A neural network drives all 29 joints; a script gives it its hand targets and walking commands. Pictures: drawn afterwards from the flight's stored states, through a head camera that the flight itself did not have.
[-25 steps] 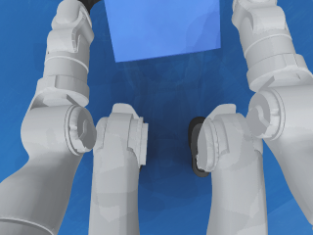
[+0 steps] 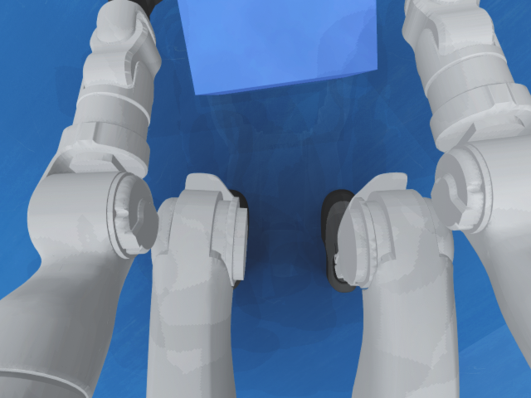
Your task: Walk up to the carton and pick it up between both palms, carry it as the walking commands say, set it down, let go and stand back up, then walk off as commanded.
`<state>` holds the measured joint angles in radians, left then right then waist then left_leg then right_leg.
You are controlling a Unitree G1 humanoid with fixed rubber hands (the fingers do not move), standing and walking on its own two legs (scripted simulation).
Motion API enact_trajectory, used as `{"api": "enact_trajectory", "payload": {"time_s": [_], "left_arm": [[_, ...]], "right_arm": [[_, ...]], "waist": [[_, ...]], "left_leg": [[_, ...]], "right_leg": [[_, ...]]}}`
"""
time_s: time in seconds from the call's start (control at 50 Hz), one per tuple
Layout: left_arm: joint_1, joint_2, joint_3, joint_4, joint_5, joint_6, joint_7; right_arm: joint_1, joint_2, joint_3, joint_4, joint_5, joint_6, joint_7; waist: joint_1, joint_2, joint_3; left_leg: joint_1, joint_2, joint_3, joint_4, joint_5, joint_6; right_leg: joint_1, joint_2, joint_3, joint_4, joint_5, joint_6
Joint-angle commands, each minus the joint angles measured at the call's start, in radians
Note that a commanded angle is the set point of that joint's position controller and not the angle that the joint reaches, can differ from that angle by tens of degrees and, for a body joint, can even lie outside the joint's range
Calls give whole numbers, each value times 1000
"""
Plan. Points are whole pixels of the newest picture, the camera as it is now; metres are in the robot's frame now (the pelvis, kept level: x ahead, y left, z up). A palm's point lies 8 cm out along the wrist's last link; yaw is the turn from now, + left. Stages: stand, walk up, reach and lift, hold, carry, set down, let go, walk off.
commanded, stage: set down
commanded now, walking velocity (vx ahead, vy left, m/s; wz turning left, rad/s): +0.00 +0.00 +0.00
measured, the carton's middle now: out of the picture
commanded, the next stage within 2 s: let go in 1.68 s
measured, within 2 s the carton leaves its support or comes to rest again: neither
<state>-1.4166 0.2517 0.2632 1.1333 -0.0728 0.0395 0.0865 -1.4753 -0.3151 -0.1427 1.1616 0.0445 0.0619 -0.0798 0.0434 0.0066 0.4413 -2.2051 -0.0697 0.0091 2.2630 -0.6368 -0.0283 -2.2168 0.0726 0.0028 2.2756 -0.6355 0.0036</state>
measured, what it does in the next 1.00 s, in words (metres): rises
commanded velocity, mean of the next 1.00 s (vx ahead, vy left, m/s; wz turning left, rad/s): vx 0.00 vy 0.00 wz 0.00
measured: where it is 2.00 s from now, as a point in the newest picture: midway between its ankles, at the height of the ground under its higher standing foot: (285, 256)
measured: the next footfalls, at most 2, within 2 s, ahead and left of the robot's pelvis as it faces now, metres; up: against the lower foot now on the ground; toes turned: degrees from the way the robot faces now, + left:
none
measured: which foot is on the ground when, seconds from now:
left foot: down 0.00-1.00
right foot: down 0.00-1.00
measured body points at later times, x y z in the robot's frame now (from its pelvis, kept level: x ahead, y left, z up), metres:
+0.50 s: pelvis -0.01 +0.00 +0.01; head +0.36 +0.00 +0.27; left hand +0.54 +0.20 -0.15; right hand +0.57 -0.16 -0.15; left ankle +0.10 +0.11 -0.32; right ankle +0.10 -0.11 -0.32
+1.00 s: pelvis +0.00 +0.00 +0.12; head +0.34 +0.00 +0.43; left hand +0.54 +0.21 +0.01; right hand +0.57 -0.17 +0.01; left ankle +0.10 +0.11 -0.32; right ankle +0.10 -0.11 -0.32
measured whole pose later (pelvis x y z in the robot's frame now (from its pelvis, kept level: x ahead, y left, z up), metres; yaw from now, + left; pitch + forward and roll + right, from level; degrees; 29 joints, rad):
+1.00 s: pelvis +0.00 +0.00 +0.12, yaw +0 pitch +46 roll +1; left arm -1.21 0.26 0.26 0.89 -0.11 0.15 0.11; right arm -1.30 -0.33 -0.18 0.97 0.06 0.17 -0.08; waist 0.05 -0.01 0.02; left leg -2.07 -0.04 0.01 1.79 -0.53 0.00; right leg -2.07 0.06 0.02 1.80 -0.53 0.00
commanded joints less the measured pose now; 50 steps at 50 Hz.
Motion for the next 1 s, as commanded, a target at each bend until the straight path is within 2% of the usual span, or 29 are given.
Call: {"api": "enact_trajectory", "payload": {"time_s": [0.0,0.1,0.24,0.32,0.42,0.5,0.7,0.82,0.98], "left_arm": [[-224,159,-38,-79,-57,-36,23],[-257,194,-90,-51,-120,-40,21],[-265,190,-108,-16,-146,-28,3],[-267,197,-113,-76,-156,-22,18],[-255,226,-109,-185,-163,-1,50],[-219,217,-99,-219,-153,25,63],[-119,157,-42,-237,-90,54,43],[-79,139,-14,-302,-60,74,34],[-2,127,24,-377,-21,97,17]], "right_arm": [[-265,-126,53,-88,64,-28,-16],[-299,-159,105,-53,140,-33,-11],[-307,-188,109,8,155,-35,6],[-308,-201,97,-47,156,-34,-4],[-301,-223,90,-168,159,-10,-29],[-274,-211,80,-216,151,21,-36],[-169,-152,9,-206,69,55,-17],[-140,-143,-30,-256,33,72,-11],[-83,-117,-48,-321,11,93,1]], "waist": [[30,-54,-1108],[36,-53,-1116],[23,-49,-1086],[14,-42,-1232],[17,-47,-1494],[21,-49,-1528],[16,-47,-1441],[10,-51,-1489],[26,-70,-1555]], "left_leg": [[429,12,10,-156,437,-17],[412,32,4,-166,411,-5],[420,45,-10,-180,363,2],[530,42,-10,-194,418,1],[670,28,15,-212,486,1],[665,20,34,-258,449,3],[602,12,42,-421,389,0],[652,3,44,-525,407,-3],[732,-5,52,-660,462,-5]], "right_leg": [[496,-14,30,-168,418,16],[473,-29,36,-170,379,13],[438,-41,25,-176,318,10],[496,-40,8,-193,356,11],[609,-29,-14,-221,402,15],[620,-18,-24,-265,368,13],[596,-1,-27,-413,315,5],[664,12,-27,-518,333,4],[806,24,-24,-654,402,14]]}}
